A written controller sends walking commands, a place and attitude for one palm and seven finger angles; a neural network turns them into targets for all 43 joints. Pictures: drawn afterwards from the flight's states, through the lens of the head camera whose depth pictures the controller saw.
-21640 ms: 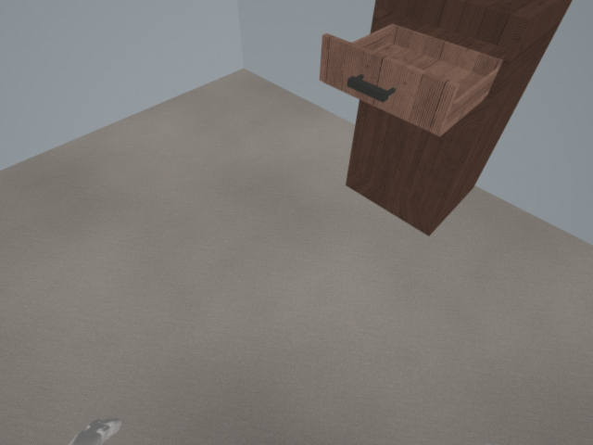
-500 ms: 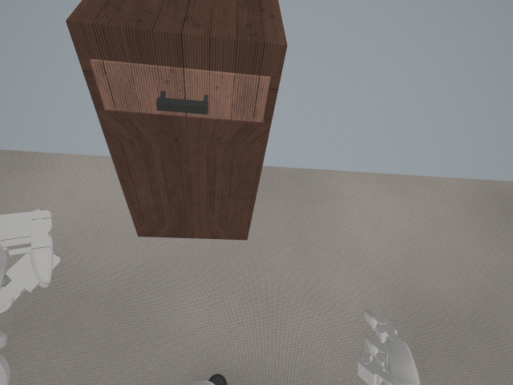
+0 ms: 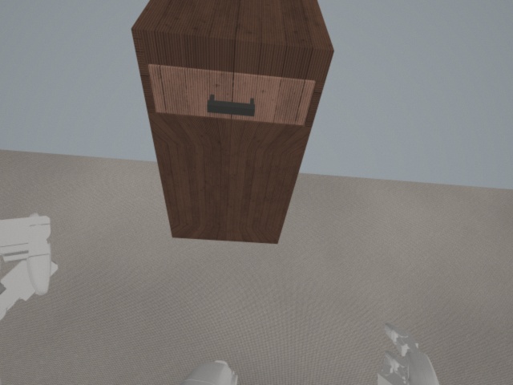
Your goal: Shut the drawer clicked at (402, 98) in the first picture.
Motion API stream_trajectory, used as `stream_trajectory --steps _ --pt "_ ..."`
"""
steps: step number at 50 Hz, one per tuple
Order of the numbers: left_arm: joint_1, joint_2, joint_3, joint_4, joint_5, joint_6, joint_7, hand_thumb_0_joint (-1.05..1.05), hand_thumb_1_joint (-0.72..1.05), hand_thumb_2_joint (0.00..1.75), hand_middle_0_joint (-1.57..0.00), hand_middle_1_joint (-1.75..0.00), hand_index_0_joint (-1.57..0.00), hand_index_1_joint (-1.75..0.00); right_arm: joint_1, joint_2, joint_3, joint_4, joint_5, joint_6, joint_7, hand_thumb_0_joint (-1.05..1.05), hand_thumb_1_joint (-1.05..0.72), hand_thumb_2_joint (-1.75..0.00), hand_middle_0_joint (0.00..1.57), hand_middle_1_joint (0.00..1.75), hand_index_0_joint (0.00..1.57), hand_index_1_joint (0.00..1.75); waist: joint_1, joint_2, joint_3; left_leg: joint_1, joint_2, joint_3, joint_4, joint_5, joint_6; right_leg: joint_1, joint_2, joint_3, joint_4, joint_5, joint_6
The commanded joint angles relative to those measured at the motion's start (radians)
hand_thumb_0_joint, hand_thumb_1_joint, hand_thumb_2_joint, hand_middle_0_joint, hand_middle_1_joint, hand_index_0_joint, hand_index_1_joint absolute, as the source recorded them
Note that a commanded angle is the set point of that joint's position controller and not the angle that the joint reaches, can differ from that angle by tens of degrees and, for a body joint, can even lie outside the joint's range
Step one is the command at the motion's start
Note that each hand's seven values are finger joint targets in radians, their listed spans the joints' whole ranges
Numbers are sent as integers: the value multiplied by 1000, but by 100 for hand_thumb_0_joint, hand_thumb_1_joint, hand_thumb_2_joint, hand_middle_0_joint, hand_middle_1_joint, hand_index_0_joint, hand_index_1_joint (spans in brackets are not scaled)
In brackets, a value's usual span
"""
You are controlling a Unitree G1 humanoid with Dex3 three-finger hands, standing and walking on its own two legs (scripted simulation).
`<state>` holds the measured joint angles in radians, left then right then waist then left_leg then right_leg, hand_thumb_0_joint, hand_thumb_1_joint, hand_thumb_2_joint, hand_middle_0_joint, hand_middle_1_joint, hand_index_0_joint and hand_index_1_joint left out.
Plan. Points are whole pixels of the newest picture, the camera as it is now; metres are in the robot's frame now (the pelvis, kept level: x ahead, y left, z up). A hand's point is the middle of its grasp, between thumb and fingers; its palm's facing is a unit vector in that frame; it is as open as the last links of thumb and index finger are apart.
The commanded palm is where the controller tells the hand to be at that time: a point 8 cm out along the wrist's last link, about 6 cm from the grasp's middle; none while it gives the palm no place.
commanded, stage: stop stepping back and stand still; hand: left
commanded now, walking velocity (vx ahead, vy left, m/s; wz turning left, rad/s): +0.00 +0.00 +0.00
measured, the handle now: (231, 103) +0.78 +0.12 -0.01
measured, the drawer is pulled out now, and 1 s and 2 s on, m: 0.00 0.00 0.00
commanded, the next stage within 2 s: let the arm hang, fingers relaxed in 1.12 s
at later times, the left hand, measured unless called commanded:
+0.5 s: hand out of the picture +0.18 +0.31 +0.16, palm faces +0.36 -0.81 -0.46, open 3.2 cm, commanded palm +0.13 +0.34 +0.19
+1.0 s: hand (17, 251) +0.21 +0.29 +0.16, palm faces +0.37 -0.82 -0.45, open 3.2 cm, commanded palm +0.15 +0.32 +0.19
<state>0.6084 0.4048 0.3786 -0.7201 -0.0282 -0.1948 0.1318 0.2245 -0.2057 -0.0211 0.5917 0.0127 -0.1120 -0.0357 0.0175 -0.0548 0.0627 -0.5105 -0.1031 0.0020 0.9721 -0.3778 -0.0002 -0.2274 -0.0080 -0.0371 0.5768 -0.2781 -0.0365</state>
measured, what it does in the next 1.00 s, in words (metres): steps on the spot: left foot, then right foot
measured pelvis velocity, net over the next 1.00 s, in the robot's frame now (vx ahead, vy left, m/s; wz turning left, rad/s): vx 0.02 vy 0.04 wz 0.00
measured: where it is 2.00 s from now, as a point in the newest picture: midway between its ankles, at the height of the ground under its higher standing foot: outside the picture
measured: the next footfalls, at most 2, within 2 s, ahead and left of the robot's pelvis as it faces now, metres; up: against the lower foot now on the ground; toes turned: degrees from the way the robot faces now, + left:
left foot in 0.06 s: +0.10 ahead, +0.13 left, +0.00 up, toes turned +0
right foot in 0.26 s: +0.02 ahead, -0.05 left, +0.00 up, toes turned -1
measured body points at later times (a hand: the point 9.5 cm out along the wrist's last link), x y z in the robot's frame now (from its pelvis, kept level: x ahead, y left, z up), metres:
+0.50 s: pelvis +0.00 +0.06 +0.01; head +0.00 +0.07 +0.46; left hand +0.16 +0.35 +0.19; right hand +0.14 -0.18 -0.08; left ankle +0.06 +0.13 -0.73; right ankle -0.01 -0.07 -0.72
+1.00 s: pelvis +0.02 +0.04 +0.02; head +0.03 +0.04 +0.47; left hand +0.18 +0.33 +0.19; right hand +0.20 -0.19 -0.07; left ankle +0.06 +0.13 -0.72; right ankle -0.02 -0.05 -0.72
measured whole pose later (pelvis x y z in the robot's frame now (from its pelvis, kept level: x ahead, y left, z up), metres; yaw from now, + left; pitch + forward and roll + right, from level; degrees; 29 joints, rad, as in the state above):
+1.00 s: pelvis +0.02 +0.04 +0.02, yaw +0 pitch +0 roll -1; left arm 0.63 0.36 0.33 -0.51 -0.04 -0.19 0.14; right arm 0.19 -0.21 0.01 0.62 0.01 -0.07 -0.08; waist 0.02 0.02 0.00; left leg -0.27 -0.03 0.02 0.45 -0.19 0.04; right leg -0.12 0.06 -0.02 0.39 -0.28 -0.04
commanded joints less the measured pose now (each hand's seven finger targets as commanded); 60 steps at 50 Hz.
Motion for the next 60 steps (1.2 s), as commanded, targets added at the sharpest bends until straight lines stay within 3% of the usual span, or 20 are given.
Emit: stream_trajectory --steps 1,2,3,4,5,7,9,12,15,16,17,19,21,24,25,29,34,39,53,60 --pt "-7 102 131 -106 -21 -83 18 0 90 90 -140 -160 -140 -160 -67 -114 -43 -116 2 -21 -4 0 -90 -90 20 30 20 30 -63 130 -102 329 165 -114 -436 61 -6 -263 -133 65 43 -192 -26" --pt "-9 87 122 -99 -22 -89 24 0 90 90 -140 -160 -140 -160 -83 -119 -38 -112 2 -25 -8 0 -90 -90 20 30 20 30 -61 417 -87 318 187 -161 -592 58 13 -239 -20 2 207 -233 9" --pt "-21 87 100 -141 -17 -98 28 0 90 90 -140 -160 -140 -160 -81 -141 -46 -139 -6 -48 -16 0 -90 -90 20 30 20 30 -54 546 -56 267 359 -416 -719 35 86 -290 11 8 397 -310 42" --pt "-98 152 141 -218 -1 -126 34 0 90 90 -140 -160 -140 -160 -89 -118 -35 -130 -14 -71 -16 0 -90 -90 20 30 20 30 -42 458 -49 206 387 -478 -718 84 165 -272 20 74 435 -283 39" --pt "-44 165 169 -110 -5 -131 29 0 90 90 -140 -160 -140 -160 -81 -126 -41 -116 -6 -87 -16 0 -90 -90 20 30 20 30 -27 271 -60 152 377 -391 -712 10 151 -204 12 62 381 -264 45" --pt "-46 176 168 -156 -8 -104 29 0 90 90 -140 -160 -140 -160 -75 -102 -26 -117 -16 -92 -14 0 -90 -90 20 30 20 30 -38 194 -102 149 352 -405 -736 8 129 -104 8 59 301 -201 52" --pt "-43 157 145 -192 -1 -105 32 0 90 90 -140 -160 -140 -160 -96 -100 -12 -119 -17 -97 -14 0 -90 -90 20 30 20 30 -32 180 -128 163 330 -326 -711 70 112 -17 7 37 157 -151 54" --pt "39 132 122 -148 7 -89 33 0 90 90 -140 -160 -140 -160 -112 -97 -1 -128 -14 -81 -13 0 -90 -90 20 30 20 30 -26 208 -121 24 243 -191 -693 -140 65 186 6 27 -86 -80 29" --pt "52 139 134 -59 -7 -79 28 0 90 90 -140 -160 -140 -160 -106 -93 -7 -119 -28 -51 -14 0 -90 -90 20 30 20 30 -42 34 -67 125 140 -91 -461 -13 8 -19 -156 267 -329 -273 -64" --pt "52 135 129 -41 -13 -72 28 0 90 90 -140 -160 -140 -160 -91 -94 -15 -104 -19 -43 -17 0 -90 -90 20 30 20 30 -40 -52 -82 214 126 -65 -361 37 5 -114 -201 305 -364 -337 -85" --pt "49 128 124 -32 -18 -67 31 0 90 90 -140 -160 -140 -160 -88 -96 -18 -98 -15 -34 -22 0 -90 -90 20 30 20 30 -42 -67 -77 254 130 -54 -315 67 8 -172 -219 291 -367 -333 -92" --pt "64 123 130 1 -23 -59 37 0 90 90 -140 -160 -140 -160 -91 -88 -8 -93 -12 -28 -31 0 -90 -90 20 30 20 30 -47 -54 -99 277 142 -53 -405 124 20 -129 -173 193 -293 -183 -62" --pt "41 114 116 -14 -23 -67 36 0 90 90 -140 -160 -140 -160 -107 -103 -10 -101 -9 -34 -40 0 -90 -90 20 30 20 30 -40 37 -106 310 185 -106 -547 144 34 -101 -84 104 -199 -93 -9" --pt "2 114 102 -50 -2 -78 33 0 90 90 -140 -160 -140 -160 -121 -111 -2 -109 -14 -58 -56 0 -90 -90 20 30 20 30 -26 279 -65 176 301 -338 -872 -249 43 0 35 26 5 -127 45" --pt "-29 113 92 -59 10 -79 35 0 90 90 -140 -160 -140 -160 -122 -101 2 -111 -21 -61 -58 0 -90 -90 20 30 20 30 -19 299 -40 139 322 -364 -915 -274 44 13 34 32 57 -108 44" --pt "-35 118 63 -96 20 -85 42 0 90 90 -140 -160 -140 -160 -95 -101 -4 -108 -21 -95 -52 0 -90 -90 20 30 20 30 -12 190 -104 328 285 -248 -800 95 38 15 13 25 -101 -57 39" --pt "84 125 94 -25 -4 -78 34 0 90 90 -140 -160 -140 -160 -102 -106 -9 -116 -23 -69 -41 0 -90 -90 20 30 20 30 -19 155 -178 322 202 -122 -643 367 -6 131 -32 68 -220 174 12" --pt "83 128 116 6 -32 -73 28 0 90 90 -140 -160 -140 -160 -111 -107 -18 -123 -9 -31 -40 0 -90 -90 20 30 20 30 -26 39 -191 351 187 -90 -557 402 21 83 -74 130 -242 262 1" --pt "-20 129 76 8 -19 -58 32 0 90 90 -140 -160 -140 -160 -131 -115 -14 -134 -4 -5 -48 0 -90 -90 20 30 20 30 -21 94 -123 341 176 -87 -550 357 40 33 -78 137 -272 201 14" --pt "56 137 97 -17 -29 -69 28 0 90 90 -140 -160 -140 -160 -119 -113 -12 -146 -2 1 -44 0 -90 -90 20 30 20 30 -20 118 -172 351 187 -89 -548 483 41 83 -62 107 -222 292 21"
